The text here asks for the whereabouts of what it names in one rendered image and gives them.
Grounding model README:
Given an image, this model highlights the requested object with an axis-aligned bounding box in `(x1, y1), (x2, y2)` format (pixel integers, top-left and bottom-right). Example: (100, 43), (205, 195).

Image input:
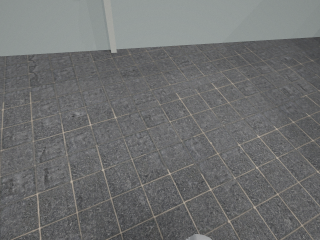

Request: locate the panel
(103, 0), (117, 53)

